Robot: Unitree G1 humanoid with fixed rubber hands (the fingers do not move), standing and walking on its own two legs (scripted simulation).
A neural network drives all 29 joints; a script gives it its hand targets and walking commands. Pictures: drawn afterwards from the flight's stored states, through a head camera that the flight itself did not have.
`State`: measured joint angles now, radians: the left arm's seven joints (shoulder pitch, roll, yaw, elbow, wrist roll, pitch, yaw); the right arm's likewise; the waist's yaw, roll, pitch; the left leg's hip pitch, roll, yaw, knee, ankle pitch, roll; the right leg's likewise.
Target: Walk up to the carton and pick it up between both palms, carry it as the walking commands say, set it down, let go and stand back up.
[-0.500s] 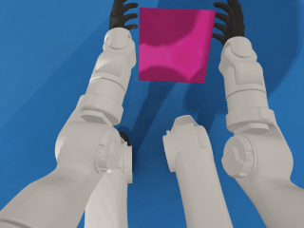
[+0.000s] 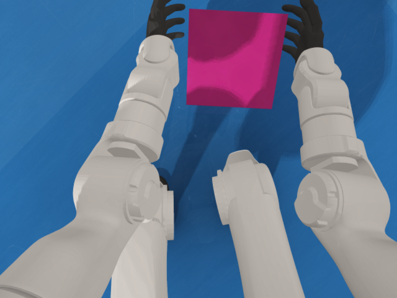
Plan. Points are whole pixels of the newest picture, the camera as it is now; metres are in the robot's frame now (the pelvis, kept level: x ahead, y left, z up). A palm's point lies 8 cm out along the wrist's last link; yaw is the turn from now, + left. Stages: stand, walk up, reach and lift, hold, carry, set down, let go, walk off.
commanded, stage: set down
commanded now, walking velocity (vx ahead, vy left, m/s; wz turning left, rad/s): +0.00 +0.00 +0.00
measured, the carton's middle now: (226, 58) +0.51 -0.12 -0.25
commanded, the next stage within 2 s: none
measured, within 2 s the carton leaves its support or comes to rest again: rests again in 1.56 s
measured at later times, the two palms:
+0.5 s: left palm (159, 35) +0.54 +0.00 -0.15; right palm (308, 47) +0.48 -0.24 -0.15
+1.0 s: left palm (159, 31) +0.54 +0.00 -0.16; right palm (307, 45) +0.49 -0.24 -0.16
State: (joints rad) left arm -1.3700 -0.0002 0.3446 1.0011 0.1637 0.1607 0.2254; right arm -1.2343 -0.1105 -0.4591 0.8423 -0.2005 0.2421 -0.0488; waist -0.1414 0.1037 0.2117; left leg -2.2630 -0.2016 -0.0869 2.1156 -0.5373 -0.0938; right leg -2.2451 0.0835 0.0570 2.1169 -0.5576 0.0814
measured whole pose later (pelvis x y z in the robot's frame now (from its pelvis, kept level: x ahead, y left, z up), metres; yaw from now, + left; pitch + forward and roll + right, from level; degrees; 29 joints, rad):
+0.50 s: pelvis +0.01 +0.00 +0.00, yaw +0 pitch +40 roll -1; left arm -1.37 0.00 0.40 1.01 0.22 0.12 0.18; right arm -1.25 -0.12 -0.50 0.88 -0.23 0.21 -0.01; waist -0.15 0.10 0.21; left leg -2.27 -0.20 -0.08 2.13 -0.56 -0.09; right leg -2.25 0.09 0.06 2.13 -0.58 0.08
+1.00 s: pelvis +0.01 +0.00 +0.00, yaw +0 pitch +41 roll -1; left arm -1.37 0.00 0.41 1.03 0.24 0.08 0.16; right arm -1.25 -0.11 -0.51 0.89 -0.23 0.16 0.01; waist -0.15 0.09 0.20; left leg -2.27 -0.20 -0.09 2.14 -0.58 -0.09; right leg -2.25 0.09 0.06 2.14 -0.60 0.08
